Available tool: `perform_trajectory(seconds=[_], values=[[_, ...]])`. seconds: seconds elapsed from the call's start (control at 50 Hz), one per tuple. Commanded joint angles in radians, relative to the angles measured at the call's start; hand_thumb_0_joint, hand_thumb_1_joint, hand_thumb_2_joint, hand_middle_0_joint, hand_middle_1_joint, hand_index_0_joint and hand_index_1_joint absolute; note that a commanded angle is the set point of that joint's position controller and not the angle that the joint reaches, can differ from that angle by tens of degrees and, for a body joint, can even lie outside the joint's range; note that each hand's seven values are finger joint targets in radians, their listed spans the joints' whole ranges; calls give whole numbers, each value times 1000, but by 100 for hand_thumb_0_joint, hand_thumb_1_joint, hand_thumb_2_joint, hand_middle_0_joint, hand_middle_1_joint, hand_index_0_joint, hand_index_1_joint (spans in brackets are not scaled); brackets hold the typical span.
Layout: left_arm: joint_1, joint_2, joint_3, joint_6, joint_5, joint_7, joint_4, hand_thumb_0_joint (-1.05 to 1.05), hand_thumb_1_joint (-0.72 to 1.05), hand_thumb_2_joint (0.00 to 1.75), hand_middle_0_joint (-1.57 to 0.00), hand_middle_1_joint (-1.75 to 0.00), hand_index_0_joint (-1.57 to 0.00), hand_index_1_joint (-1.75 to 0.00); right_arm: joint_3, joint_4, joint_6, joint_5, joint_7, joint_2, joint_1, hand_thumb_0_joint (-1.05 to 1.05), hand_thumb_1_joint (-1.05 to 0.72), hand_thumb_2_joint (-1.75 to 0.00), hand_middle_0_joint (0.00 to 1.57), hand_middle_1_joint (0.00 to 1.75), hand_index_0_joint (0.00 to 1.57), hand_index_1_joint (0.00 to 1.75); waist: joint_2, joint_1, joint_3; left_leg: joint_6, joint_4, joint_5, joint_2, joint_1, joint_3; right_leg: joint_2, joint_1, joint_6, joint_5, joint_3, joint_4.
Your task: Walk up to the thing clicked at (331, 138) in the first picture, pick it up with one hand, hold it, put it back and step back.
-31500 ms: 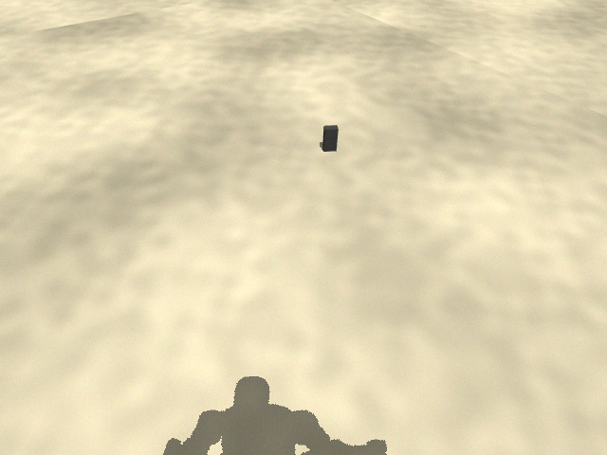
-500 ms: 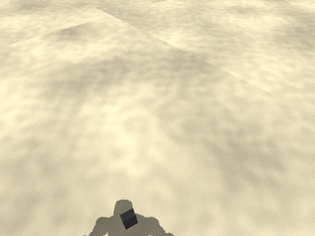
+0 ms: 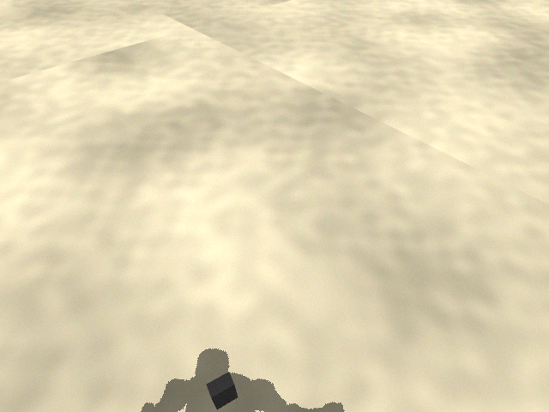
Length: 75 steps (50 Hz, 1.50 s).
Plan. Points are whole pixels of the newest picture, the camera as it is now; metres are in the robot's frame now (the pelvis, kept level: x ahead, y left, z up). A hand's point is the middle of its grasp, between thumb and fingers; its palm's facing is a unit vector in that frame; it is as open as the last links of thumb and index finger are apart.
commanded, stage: stand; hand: left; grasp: from the side
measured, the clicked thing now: (222, 391) +0.36 +0.18 -0.71
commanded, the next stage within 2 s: step back in 0.40 s
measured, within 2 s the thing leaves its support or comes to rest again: neither
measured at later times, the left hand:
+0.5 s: hand out of the picture +0.07 +0.26 -0.16, palm faces +0.01 -0.94 -0.35, open 7.3 cm
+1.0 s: hand out of the picture +0.04 +0.29 -0.18, palm faces -0.06 -0.93 -0.37, open 7.3 cm
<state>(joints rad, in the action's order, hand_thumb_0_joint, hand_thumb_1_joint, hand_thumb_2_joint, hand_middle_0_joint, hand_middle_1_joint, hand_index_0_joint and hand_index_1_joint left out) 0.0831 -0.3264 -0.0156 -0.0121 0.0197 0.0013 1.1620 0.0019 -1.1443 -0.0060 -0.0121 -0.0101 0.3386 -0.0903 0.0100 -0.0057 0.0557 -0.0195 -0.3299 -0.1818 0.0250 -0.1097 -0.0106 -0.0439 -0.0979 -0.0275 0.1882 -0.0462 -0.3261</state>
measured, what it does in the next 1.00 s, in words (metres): walks backwards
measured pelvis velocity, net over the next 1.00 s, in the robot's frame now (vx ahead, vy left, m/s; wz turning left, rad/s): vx -0.10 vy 0.03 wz -0.02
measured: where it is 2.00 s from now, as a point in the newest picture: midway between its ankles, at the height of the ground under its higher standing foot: outside the picture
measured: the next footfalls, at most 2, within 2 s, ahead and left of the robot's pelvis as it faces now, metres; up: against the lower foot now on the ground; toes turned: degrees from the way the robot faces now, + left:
right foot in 1.12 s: -0.12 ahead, -0.11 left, +0.00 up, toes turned +0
left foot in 1.48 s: -0.19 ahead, +0.14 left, +0.00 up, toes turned -2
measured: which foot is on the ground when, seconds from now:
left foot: down 0.00-1.00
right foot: down 0.00-0.76, up 0.78-1.00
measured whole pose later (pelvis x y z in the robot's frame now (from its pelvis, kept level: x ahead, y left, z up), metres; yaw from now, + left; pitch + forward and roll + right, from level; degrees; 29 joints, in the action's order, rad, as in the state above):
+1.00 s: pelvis -0.10 +0.03 -0.02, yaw -1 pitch -1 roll -1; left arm 0.07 -0.39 -0.07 0.05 0.02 -0.02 0.89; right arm -0.05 -0.90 0.03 -0.03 -0.01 0.35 -0.16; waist -0.03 0.02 0.19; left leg 0.04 -0.66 -0.27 0.00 -0.38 0.00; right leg 0.09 -0.44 -0.01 0.55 0.12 -1.13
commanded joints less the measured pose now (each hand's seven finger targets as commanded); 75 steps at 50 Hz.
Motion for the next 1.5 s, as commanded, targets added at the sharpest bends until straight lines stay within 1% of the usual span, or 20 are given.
perform_trajectory(seconds=[0.0,0.36,0.4,0.48,0.58,0.66,0.7,0.74,0.78,0.84,1.02,1.08,1.1,1.14,1.16,1.22,1.32,1.42,1.46,1.48], values=[[-26,-206,-33,-14,-5,-16,-52,0,90,90,-20,-30,-20,-30,-39,50,-24,-5,-8,204,28,0,-90,-90,20,30,20,30,2,2,-75,26,55,163,108,1,80,-100,21,31,-158,86,51],[-18,-221,-33,-19,-7,-16,-61,0,90,90,-20,-30,-20,-30,-41,52,-22,-2,-3,200,27,0,-90,-90,20,30,20,30,-13,5,-83,27,57,167,108,16,84,-101,25,36,-150,82,54],[-7,-286,-79,-5,-31,-23,-108,0,90,90,-20,-30,-20,-30,-66,93,5,17,5,248,38,0,-90,-90,20,30,20,30,-21,14,-5,60,-83,336,84,-71,83,-87,-48,58,-333,87,-56],[-11,-261,-85,7,-25,-23,-178,0,90,90,-20,-30,-20,-30,-84,143,20,22,12,253,18,0,-90,-90,20,30,20,30,-9,26,-155,99,-164,340,91,-67,87,-85,-30,96,-297,86,-160],[-22,-291,-98,27,-14,-21,-242,0,90,90,-20,-30,-20,-30,-98,199,43,16,15,252,11,0,-90,-90,20,30,20,30,-55,20,-145,113,-336,146,29,-134,80,-157,-143,180,-218,166,-188],[-136,-343,-111,32,10,-24,-318,0,90,90,-20,-30,-20,-30,-109,209,57,10,30,230,-110,0,-90,-90,20,30,20,30,-230,60,-110,85,-607,-292,-65,-78,49,-320,-372,282,-140,287,-103],[-192,-326,-105,35,11,-27,-352,0,90,90,-20,-30,-20,-30,-119,208,51,17,35,245,-193,0,-90,-90,20,30,20,30,-198,98,-98,98,-474,-185,-18,-69,79,-252,-385,209,-76,216,-232],[-133,-214,-87,49,-9,-36,-357,0,90,90,-20,-30,-20,-30,-136,234,28,-16,26,349,-137,0,-90,-90,20,30,20,30,216,65,-17,162,-38,277,233,-183,488,117,-436,68,349,84,-634],[-66,-238,-95,57,-5,-49,-334,0,90,90,-20,-30,-20,-30,-146,269,12,-22,15,402,-77,0,-90,-90,20,30,20,30,167,41,-101,269,-48,405,307,-171,583,168,-397,68,497,268,-860],[45,-256,-94,55,-16,-50,-296,0,90,90,-20,-30,-20,-30,-128,313,10,-26,-13,310,31,0,-90,-90,20,30,20,30,142,-35,-105,261,-126,333,238,-110,358,132,-435,61,351,255,-948],[39,-230,-110,32,-6,-23,-353,0,90,90,-20,-30,-20,-30,-120,341,17,-18,-21,296,-101,0,-90,-90,20,30,20,30,139,47,-154,263,-205,416,210,49,278,77,-305,15,334,111,-483],[173,-205,-111,22,3,-20,-303,0,90,90,-20,-30,-20,-30,-118,353,33,0,-17,305,-46,0,-90,-90,20,30,20,30,142,-19,-191,180,-284,302,163,-87,206,73,-68,56,47,51,-116],[183,-248,-122,16,16,-22,-308,0,90,90,-20,-30,-20,-30,-106,356,35,9,-14,273,-41,0,-90,-90,20,30,20,30,79,-17,-171,123,-307,160,125,-243,192,10,18,82,-10,157,-118],[103,-417,-160,17,16,-19,-365,0,90,90,-20,-30,-20,-30,-104,372,40,13,-26,234,19,0,-90,-90,20,30,20,30,-290,-57,-64,25,-720,-442,-126,-404,107,-370,-173,350,-180,639,-14],[43,-381,-154,10,17,-23,-399,0,90,90,-20,-30,-20,-30,-112,351,45,10,-27,260,-16,0,-90,-90,20,30,20,30,-231,-22,-35,20,-872,-431,-110,-389,202,-378,-215,361,-239,624,-18],[-48,-284,-131,13,11,-32,-426,0,90,90,-20,-30,-20,-30,-100,317,33,22,-27,244,-92,0,-90,-90,20,30,20,30,-146,36,2,19,-895,-305,-159,-394,187,-176,-192,240,-364,297,-111],[83,-258,-124,21,17,-42,-431,0,90,90,-20,-30,-20,-30,-87,348,26,11,-26,228,-64,0,-90,-90,20,30,20,30,-170,-46,-79,0,-623,-346,-99,-416,119,-187,67,254,-481,286,-191],[40,-293,-116,40,-4,-32,-467,0,90,90,-20,-30,-20,-30,-103,315,17,-5,-14,220,-159,0,-90,-90,20,30,20,30,-199,14,-130,33,-170,-128,-67,-161,3,-162,-31,202,-417,263,-287],[66,-246,-100,48,-10,-27,-478,0,90,90,-20,-30,-20,-30,-129,329,7,-29,-11,297,-148,0,-90,-90,20,30,20,30,-1,11,-148,102,-88,144,121,-10,266,-45,-253,101,-104,215,-420],[26,-236,-101,44,-18,-35,-485,0,90,90,-20,-30,-20,-30,-142,350,13,-17,2,399,-84,0,-90,-90,20,30,20,30,228,28,-119,250,-33,279,311,-95,481,137,-326,52,306,79,-585]])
